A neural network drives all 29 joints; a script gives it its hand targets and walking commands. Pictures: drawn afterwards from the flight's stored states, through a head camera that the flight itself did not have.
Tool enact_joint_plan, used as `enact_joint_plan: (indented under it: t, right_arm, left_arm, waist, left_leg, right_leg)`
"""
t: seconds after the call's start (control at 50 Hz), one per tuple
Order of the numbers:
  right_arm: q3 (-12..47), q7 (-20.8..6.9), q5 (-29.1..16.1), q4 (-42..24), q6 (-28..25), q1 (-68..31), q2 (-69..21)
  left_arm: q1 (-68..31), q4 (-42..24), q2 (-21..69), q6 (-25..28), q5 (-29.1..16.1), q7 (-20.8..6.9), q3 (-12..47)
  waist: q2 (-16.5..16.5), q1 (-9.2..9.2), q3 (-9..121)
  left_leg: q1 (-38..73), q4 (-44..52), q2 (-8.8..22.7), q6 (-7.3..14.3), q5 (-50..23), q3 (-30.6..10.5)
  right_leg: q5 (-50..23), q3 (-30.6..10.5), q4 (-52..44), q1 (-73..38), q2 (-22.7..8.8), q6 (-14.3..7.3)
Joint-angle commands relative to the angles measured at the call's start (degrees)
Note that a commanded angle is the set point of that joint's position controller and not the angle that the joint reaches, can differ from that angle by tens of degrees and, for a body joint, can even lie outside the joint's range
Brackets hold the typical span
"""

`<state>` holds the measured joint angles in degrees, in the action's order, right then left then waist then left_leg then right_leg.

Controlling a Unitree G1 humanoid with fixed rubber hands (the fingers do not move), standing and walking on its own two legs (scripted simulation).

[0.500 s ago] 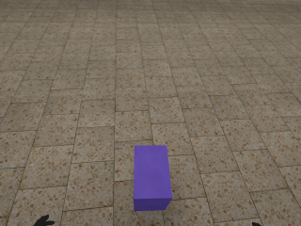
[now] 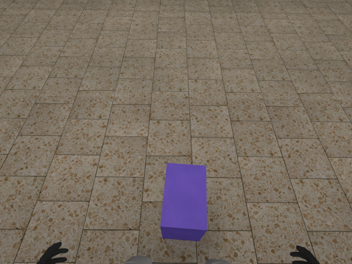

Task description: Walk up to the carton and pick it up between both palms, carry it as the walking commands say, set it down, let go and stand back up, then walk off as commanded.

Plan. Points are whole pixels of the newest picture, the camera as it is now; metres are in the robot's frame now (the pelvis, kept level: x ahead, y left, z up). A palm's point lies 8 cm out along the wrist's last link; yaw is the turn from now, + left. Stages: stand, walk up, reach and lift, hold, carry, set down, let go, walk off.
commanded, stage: walk up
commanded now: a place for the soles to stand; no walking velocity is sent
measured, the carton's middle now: (183, 203) +0.41 -0.05 -0.61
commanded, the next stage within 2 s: none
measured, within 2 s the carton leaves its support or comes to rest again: neither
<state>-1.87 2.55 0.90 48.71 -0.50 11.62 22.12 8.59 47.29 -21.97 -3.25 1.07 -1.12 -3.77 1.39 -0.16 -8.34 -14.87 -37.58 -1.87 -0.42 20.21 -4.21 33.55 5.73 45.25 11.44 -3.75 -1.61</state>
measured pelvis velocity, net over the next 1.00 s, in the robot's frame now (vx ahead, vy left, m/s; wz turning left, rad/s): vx -0.02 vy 0.00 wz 0.00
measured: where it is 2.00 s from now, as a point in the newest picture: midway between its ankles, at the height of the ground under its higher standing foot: outside the picture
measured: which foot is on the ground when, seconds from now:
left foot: down 0.00-1.00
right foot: down 0.00-1.00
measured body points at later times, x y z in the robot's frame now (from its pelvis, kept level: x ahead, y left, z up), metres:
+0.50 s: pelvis +0.00 -0.03 +0.02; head +0.03 -0.04 +0.47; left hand +0.05 +0.28 -0.10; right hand +0.15 -0.33 -0.10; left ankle +0.00 +0.12 -0.72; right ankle -0.03 -0.13 -0.72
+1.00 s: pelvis -0.02 +0.00 +0.03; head -0.01 +0.01 +0.48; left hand +0.04 +0.30 -0.11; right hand +0.06 -0.31 -0.10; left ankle +0.00 +0.12 -0.72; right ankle -0.03 -0.13 -0.72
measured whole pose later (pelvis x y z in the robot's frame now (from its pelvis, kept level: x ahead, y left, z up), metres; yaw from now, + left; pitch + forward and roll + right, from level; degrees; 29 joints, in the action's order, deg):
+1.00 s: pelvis -0.02 +0.00 +0.03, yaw +0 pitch -4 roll +0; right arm -1.2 0.6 -0.2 63.4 -1.3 6.5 19.9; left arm 11.4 60.2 -20.0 1.2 -0.3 0.4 -2.7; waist 0.8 0.1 -3.8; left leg -6.0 -19.0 0.3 0.2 9.5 0.6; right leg 11.3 3.1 17.4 2.5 -1.6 0.8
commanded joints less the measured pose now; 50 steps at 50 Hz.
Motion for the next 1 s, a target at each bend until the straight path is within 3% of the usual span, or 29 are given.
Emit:
enact_joint_plan:
  t: [0.0,0.02,0.04,0.06,0.08,0.1,0.14,0.18,0.2,0.24,0.26,0.3,0.36,0.38,0.44,0.46,0.5,0.54,0.58,0.6,0.64,0.66,0.68,0.78,0.8,0.84,0.94,0.96,0.98]
  right_arm:
    - [-4.53,0.73,-0.12,-5.42,0.85,-6.51,15.96]
    - [-3.34,0.02,-0.97,-4.97,0.7,-7.44,12.96]
    - [-1.51,-0.43,-1.06,-3.52,0.79,-5.54,8.14]
    - [-2.05,0.45,-0.79,-3.1,1.34,-4.58,9.2]
    - [-2.3,0.11,-1.2,-3.77,1.34,-6.35,10.28]
    - [-2.34,-0.04,-0.84,-2.77,0.78,-5.43,10.58]
    - [-2.07,-0.59,-0.67,0.53,-0.22,-3.37,9.73]
    - [-2.35,-0.32,-0.27,0.53,-0.36,-5.08,11.23]
    - [-2.03,-0.54,0.02,1.22,-0.22,-6.17,11.81]
    - [-2.04,-0.77,-0.7,2.21,0.01,-5.02,12.06]
    - [-2.28,-1.02,-1.01,2.53,0.62,-6.72,13.15]
    - [-1.96,-0.76,-0.79,2.78,0.88,-8.41,11.04]
    - [-1.21,-0.6,-0.61,3.97,0.66,-8.85,12.03]
    - [-1.16,-0.76,-0.49,5.08,0.69,-9.53,11.75]
    - [-0.77,-0.94,-1.22,5.79,0.39,-10.43,10.65]
    - [-1.0,-1.04,-1.24,6.15,0.32,-10.82,11.43]
    - [-0.94,-0.97,-0.91,7.43,0.19,-10.89,11.24]
    - [-0.93,-0.91,-1.05,7.74,-0.07,-11.51,11.03]
    - [-0.94,-1.23,-1.09,9.04,-0.49,-10.41,11.84]
    - [-0.89,-1.01,-1.02,9.27,-0.57,-11.35,11.17]
    - [-0.89,-1.28,-0.98,9.97,-0.8,-11.97,11.11]
    - [-0.86,-1.12,-1.23,9.96,-0.94,-11.0,10.26]
    - [-0.84,-1.29,-1.52,9.83,-0.81,-12.14,10.27]
    - [-1.46,-1.43,-0.84,10.54,-1.71,-10.7,10.09]
    - [-1.34,-1.31,-0.82,10.77,-1.74,-10.1,9.87]
    - [-1.56,-1.44,-0.93,10.86,-1.92,-9.11,10.7]
    - [-1.46,-1.53,-1.15,10.42,-1.99,-8.34,9.44]
    - [-1.55,-1.65,-0.9,10.62,-1.84,-9.51,9.16]
    - [-1.41,-1.65,-1.26,10.7,-1.9,-8.24,8.89]
  left_arm:
    - [8.49,-1.13,-9.96,3.02,-0.1,0.66,-1.77]
    - [10.07,-0.17,-14.73,3.66,0.3,1.41,-2.98]
    - [7.21,-0.62,-17.93,3.98,-0.42,1.7,-3.27]
    - [3.75,-2.49,-15.09,3.7,0.26,1.36,-2.4]
    - [1.45,-3.0,-13.62,4.04,0.5,1.1,-2.29]
    - [0.56,-3.4,-12.52,4.34,0.23,1.25,-1.83]
    - [-0.67,-2.68,-12.06,4.42,-0.45,1.43,-1.18]
    - [3.19,-1.12,-12.21,4.02,-1.07,1.74,-1.35]
    - [5.29,-0.84,-12.4,4.24,-1.37,1.73,-1.35]
    - [3.32,-1.92,-11.63,4.02,-1.72,1.34,-0.96]
    - [3.78,-0.67,-11.71,4.0,-2.0,1.52,-0.92]
    - [3.3,0.07,-12.74,4.0,-2.17,1.98,-1.05]
    - [2.53,1.01,-11.5,4.29,-1.84,1.57,-1.08]
    - [3.36,1.84,-11.21,4.43,-1.56,1.58,-0.93]
    - [2.44,2.98,-11.19,4.59,-2.03,1.49,-1.15]
    - [1.79,3.61,-10.77,4.67,-1.67,1.36,-1.21]
    - [1.67,4.86,-10.44,4.53,-1.64,1.32,-1.13]
    - [2.83,5.76,-10.2,4.61,-1.88,1.37,-1.1]
    - [1.43,6.6,-9.94,4.73,-1.59,1.18,-1.18]
    - [1.41,6.74,-9.67,4.67,-1.62,1.29,-0.87]
    - [1.69,7.71,-9.38,4.72,-1.51,1.26,-1.0]
    - [1.78,8.12,-9.67,4.82,-1.72,1.36,-0.98]
    - [2.14,8.51,-9.71,4.74,-1.39,1.47,-1.12]
    - [3.58,9.24,-8.88,5.09,-1.99,1.8,-1.0]
    - [1.68,9.37,-10.24,5.16,-1.76,1.87,-1.19]
    - [1.82,9.49,-9.17,5.15,-1.51,1.81,-0.99]
    - [1.96,9.96,-9.54,5.56,-1.01,1.89,-0.83]
    - [1.93,10.46,-9.43,5.53,-1.39,2.04,-0.75]
    - [2.48,10.3,-9.42,5.68,-1.14,2.18,-1.02]
  waist:
    - [-7.8,-2.71,11.7]
    - [2.77,-4.35,12.01]
    - [10.52,-2.64,10.52]
    - [4.12,-1.7,9.5]
    - [3.24,-1.37,5.59]
    - [2.38,-0.45,4.2]
    - [5.58,0.99,2.36]
    - [3.13,-0.51,7.21]
    - [4.62,-1.47,10.2]
    - [3.75,-0.43,11.46]
    - [1.07,-0.79,9.83]
    - [1.55,-0.14,9.37]
    - [0.42,-0.02,10.88]
    - [2.41,-0.52,9.95]
    - [-0.18,-0.07,10.8]
    - [1.09,-0.26,10.77]
    - [1.58,-0.29,7.87]
    - [-0.83,-0.63,8.22]
    - [1.05,0.14,8.08]
    - [-1.7,-0.22,7.52]
    - [-0.7,-0.39,4.81]
    - [-3.09,-0.33,5.73]
    - [-1.69,-0.44,5.35]
    - [-4.55,-0.74,4.61]
    - [-3.05,0.28,4.58]
    - [-1.69,-0.24,4.4]
    - [-1.89,0.5,7.95]
    - [-3.27,-0.33,7.17]
    - [-1.09,-0.05,6.78]
  left_leg:
    - [8.1,8.0,13.28,8.57,-28.68,-10.2]
    - [-2.47,-2.29,6.51,3.34,-21.67,-4.74]
    - [-8.53,-7.13,-0.16,-0.07,2.92,0.51]
    - [-4.03,-12.21,0.81,-0.1,11.35,-2.09]
    - [-3.45,-8.68,1.99,0.13,13.94,-1.07]
    - [-1.28,-3.54,3.14,0.38,11.02,0.19]
    - [1.18,7.11,3.99,0.59,-9.46,-0.71]
    - [5.89,8.39,5.22,1.91,-28.87,-0.12]
    - [8.83,6.75,5.9,2.64,-31.47,-0.17]
    - [12.3,8.29,7.34,3.05,-30.41,1.06]
    - [10.91,7.58,7.33,2.12,-25.72,0.73]
    - [7.96,8.88,6.57,2.07,-23.51,2.18]
    - [11.29,12.11,7.37,1.77,-25.24,1.53]
    - [11.38,12.21,7.47,1.79,-23.41,1.9]
    - [11.2,14.05,7.76,2.28,-22.06,1.15]
    - [11.6,14.96,7.47,2.13,-20.05,1.03]
    - [10.98,16.15,8.18,2.17,-20.63,0.94]
    - [11.29,16.77,8.19,2.41,-17.38,1.43]
    - [11.19,18.83,9.01,2.33,-18.85,-0.63]
    - [10.53,19.75,8.99,2.76,-17.19,-0.45]
    - [8.74,20.49,8.7,2.42,-14.75,-0.55]
    - [8.92,20.98,8.97,1.99,-13.6,-0.33]
    - [8.72,21.71,8.94,2.12,-11.22,-0.96]
    - [5.9,23.66,9.66,2.66,-10.57,-2.52]
    - [6.44,24.25,9.82,2.6,-8.2,-2.9]
    - [6.72,24.19,10.28,3.09,-9.56,-3.58]
    - [9.88,23.01,9.66,2.41,-11.87,-0.88]
    - [8.65,22.66,9.76,2.54,-12.78,-1.27]
    - [8.39,23.0,9.45,2.77,-13.15,-1.7]
  right_leg:
    - [-17.91,-4.23,-24.01,-3.82,-0.47,-1.03]
    - [-30.5,-11.72,-29.35,-13.76,-6.93,-1.61]
    - [-41.81,-20.99,-29.64,-14.1,-16.5,-4.26]
    - [-42.66,-21.56,-26.93,-6.85,-18.54,-10.05]
    - [-46.82,-19.52,-24.84,-2.93,-18.01,-12.29]
    - [-47.7,-15.72,-23.36,-1.74,-16.08,-11.28]
    - [-56.04,-7.89,-20.27,-4.89,-10.22,-5.85]
    - [-59.79,-4.96,-16.21,-8.48,-6.85,-2.1]
    - [-61.73,-5.93,-16.25,-8.56,-6.89,-1.01]
    - [-49.22,-6.17,-19.6,-4.34,-6.6,-0.12]
    - [-46.17,-6.02,-23.64,-4.2,-6.88,0.33]
    - [-50.92,-5.75,-23.28,-8.43,-7.36,0.16]
    - [-47.29,-5.6,-23.42,-8.55,-6.61,-1.34]
    - [-45.5,-5.69,-25.7,-7.22,-6.81,-0.23]
    - [-37.72,-5.88,-27.44,-7.97,-6.04,-0.7]
    - [-33.87,-5.82,-28.41,-7.45,-5.8,-0.71]
    - [-35.29,-6.16,-28.69,-7.01,-6.07,-0.74]
    - [-29.31,-6.45,-30.94,-6.46,-5.97,-0.77]
    - [-29.23,-5.24,-29.8,-6.36,-4.76,0.12]
    - [-26.71,-5.91,-29.9,-6.37,-4.61,0.12]
    - [-23.68,-6.5,-31.04,-5.88,-4.28,0.03]
    - [-22.26,-6.36,-31.48,-6.02,-4.38,0.08]
    - [-21.2,-6.3,-31.76,-5.25,-4.01,0.32]
    - [-22.41,-7.81,-32.15,-7.28,-4.25,-0.09]
    - [-20.52,-7.5,-31.55,-6.37,-4.15,-0.21]
    - [-22.61,-7.08,-31.34,-6.24,-4.02,0.06]
    - [-23.43,-7.63,-31.82,-6.09,-4.2,0.07]
    - [-23.79,-7.23,-31.96,-7.06,-4.32,0.21]
    - [-25.18,-7.27,-31.75,-6.83,-4.67,-0.15]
